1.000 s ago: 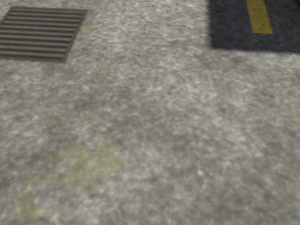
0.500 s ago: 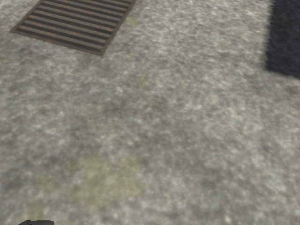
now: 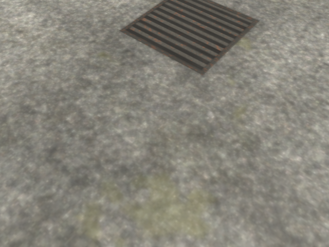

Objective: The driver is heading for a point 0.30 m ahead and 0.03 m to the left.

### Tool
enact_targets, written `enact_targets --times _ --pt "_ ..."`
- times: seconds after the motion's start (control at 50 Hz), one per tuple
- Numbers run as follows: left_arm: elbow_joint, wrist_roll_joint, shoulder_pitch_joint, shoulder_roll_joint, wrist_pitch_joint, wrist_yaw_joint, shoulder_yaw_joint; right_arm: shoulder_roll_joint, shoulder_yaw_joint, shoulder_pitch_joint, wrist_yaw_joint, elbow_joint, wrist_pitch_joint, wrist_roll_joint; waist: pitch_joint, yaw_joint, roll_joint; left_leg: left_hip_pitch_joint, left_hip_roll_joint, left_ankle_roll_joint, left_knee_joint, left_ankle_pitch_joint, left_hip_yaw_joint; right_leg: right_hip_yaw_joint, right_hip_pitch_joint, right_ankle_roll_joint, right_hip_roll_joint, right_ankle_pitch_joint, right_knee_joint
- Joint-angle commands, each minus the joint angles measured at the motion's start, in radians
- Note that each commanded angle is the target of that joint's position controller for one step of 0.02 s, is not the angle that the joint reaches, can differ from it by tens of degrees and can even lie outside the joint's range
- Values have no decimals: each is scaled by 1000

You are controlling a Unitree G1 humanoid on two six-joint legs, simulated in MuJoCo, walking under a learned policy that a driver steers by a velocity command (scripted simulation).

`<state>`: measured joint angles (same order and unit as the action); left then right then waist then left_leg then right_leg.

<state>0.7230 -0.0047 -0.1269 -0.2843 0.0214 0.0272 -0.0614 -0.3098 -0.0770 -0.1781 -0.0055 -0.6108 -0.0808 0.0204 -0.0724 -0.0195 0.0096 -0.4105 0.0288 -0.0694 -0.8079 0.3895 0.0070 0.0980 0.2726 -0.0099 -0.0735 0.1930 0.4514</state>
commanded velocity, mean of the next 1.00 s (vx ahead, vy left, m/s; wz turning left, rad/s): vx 0.17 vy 0.00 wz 0.14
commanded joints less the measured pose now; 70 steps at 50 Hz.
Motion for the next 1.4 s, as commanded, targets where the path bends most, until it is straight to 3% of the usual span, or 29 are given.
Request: enact_targets --times 0.02,0.06,0.08,0.1,0.12,0.16,0.24,0.3,0.4,0.52,0.54,0.56,0.58,0.62,0.7,0.76,0.84,0.9,0.92,0.94,0.96,1.0,1.04,1.1,1.16,1.2,1.22,1.26,1.4 --pt "-51 20 28 -203 -11 -2 -57 -88 -30 -15 14 76 11 -3 164 9 -198 92 -15 45 184 -75 -52 -151 -136 198 -235 -281 -76" --pt "-19 34 -15 -163 -10 -6 -45 -101 -40 -86 11 43 15 -11 162 39 -127 282 -43 109 405 -253 -39 -89 -27 106 -184 -159 36" --pt "-20 0 -47 -96 -13 -16 -24 -180 -58 -105 -3 49 18 -12 169 14 112 425 142 175 468 -499 219 19 156 4 -86 103 261" --pt "-79 -21 24 -84 -17 -10 -15 -251 -65 -83 -6 72 29 -39 152 34 309 385 359 373 474 -641 466 5 355 -57 38 448 454" --pt "-78 -6 77 -139 -16 0 -34 -196 -50 -95 -2 66 51 -59 178 87 205 325 349 420 491 -578 443 -106 343 -60 18 465 610" --pt "-35 9 28 -141 -5 4 -45 -141 -30 1 -6 49 74 -42 143 30 140 287 230 315 485 -457 287 -138 326 -51 2 331 652" --pt "1 4 -37 -111 -3 -1 -38 -66 4 39 -19 25 81 -32 174 1 129 274 156 281 486 -469 185 -119 225 -82 12 157 579" --pt "-19 17 42 -102 -18 -17 -23 -115 -12 -39 -20 -17 80 -19 106 69 161 311 176 292 589 21 290 -95 260 -61 21 151 401" --pt "-17 24 57 -108 -64 -35 -18 -147 -20 -65 -13 -54 102 -11 38 84 120 311 220 311 629 103 359 -94 229 -1 19 188 218" --pt "69 25 -135 -96 -99 -46 -17 -102 -4 -22 6 -73 106 0 80 -30 59 75 129 253 508 94 262 -54 -195 65 60 35 -15" --pt "90 25 -230 -126 -101 -39 -24 -43 14 11 10 -63 112 -11 100 -70 -1 -38 72 203 353 79 196 -180 -320 97 -34 96 -59" --pt "97 19 -292 -227 -101 -32 -44 23 30 22 14 -25 130 -19 119 -67 -224 -241 -63 125 57 89 16 -482 -439 194 -216 279 -169" --pt "98 10 -321 -243 -106 -39 -53 -67 8 64 8 0 145 -2 66 -100 -249 -403 -63 102 -154 223 23 -731 -411 313 -344 446 -275" --pt "61 3 -202 -149 -116 -35 -21 -109 -11 20 11 -32 154 5 -12 -36 -147 -446 12 102 -270 69 74 -589 -355 270 -269 284 -267" --pt "45 1 -134 -136 -98 -24 -9 -45 -2 10 15 -54 143 -24 44 0 -118 -276 23 42 -149 -111 2 -259 -261 200 -149 -516 -222" --pt "59 3 -144 -146 -78 -9 -11 13 21 59 18 -46 136 -20 72 -12 -123 -109 0 27 69 -256 -35 -130 -184 173 -86 -640 -202" --pt "87 15 -181 -165 -63 -7 -16 -23 13 103 27 -38 135 -18 79 -25 -132 -12 -22 52 219 -357 -19 -155 -193 173 -123 -599 -163" --pt "92 27 -141 -155 -61 -8 -14 -69 -9 9 24 -74 141 -30 113 45 -100 156 -47 111 367 -445 -24 -168 -193 133 -103 -573 -34" --pt "102 15 -176 -134 -66 -10 -7 -113 -22 -37 14 -86 144 -37 152 60 -51 285 0 141 396 -667 19 -143 -152 92 -54 -512 64" --pt "89 -21 -237 -88 -76 -15 11 -182 -33 -99 3 -86 140 -54 281 41 92 541 177 229 295 -1056 195 -111 2 33 17 -188 252" --pt "112 -15 -321 -23 -69 -18 35 -114 -11 -117 -1 -101 125 -57 407 26 240 624 347 392 333 -1065 396 -138 94 -22 78 396 466" --pt "104 23 -212 -119 -35 -15 6 -46 12 -24 12 -105 117 -24 257 34 133 434 283 354 436 -637 365 -181 172 -47 40 501 589" --pt "106 10 -172 -109 -2 5 0 -47 16 90 15 -100 117 -29 147 2 92 248 223 293 505 -409 285 -172 146 -59 6 424 500" --pt "132 0 -210 -68 13 18 10 -54 11 150 5 -117 109 -45 139 -29 141 98 158 266 540 -292 189 -128 -28 -64 19 288 306" --pt "160 -10 -232 -52 7 9 12 -43 15 156 -6 -146 101 -27 161 -47 108 43 123 227 523 -87 138 -84 -175 -30 41 16 88" --pt "128 -31 -174 -91 6 8 11 -9 28 105 -6 -182 98 -34 92 -15 40 -2 62 132 495 112 107 -164 -158 17 -26 4 -26" --pt "131 -17 -137 -144 4 10 -1 -12 23 86 -9 -183 92 -35 36 33 -77 81 6 92 478 76 47 -176 20 53 -31 236 -51" --pt "131 -20 -82 -81 -22 8 16 -20 22 110 -16 -195 93 -37 7 33 -112 219 -2 83 398 -81 38 -181 141 40 -19 324 -114" --pt "179 -4 -136 -79 -53 2 21 -23 18 74 -14 -286 96 -23 94 10 -36 257 8 110 351 -400 36 -141 -28 14 8 -53 -40"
